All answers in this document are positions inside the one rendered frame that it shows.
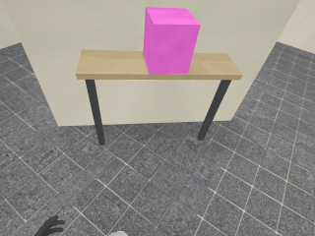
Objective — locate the carton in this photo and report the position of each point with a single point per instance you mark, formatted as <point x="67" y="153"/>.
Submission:
<point x="170" y="36"/>

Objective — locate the robot left hand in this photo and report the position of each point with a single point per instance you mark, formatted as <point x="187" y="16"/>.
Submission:
<point x="46" y="229"/>

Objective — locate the table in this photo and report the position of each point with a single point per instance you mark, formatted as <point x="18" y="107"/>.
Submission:
<point x="131" y="65"/>

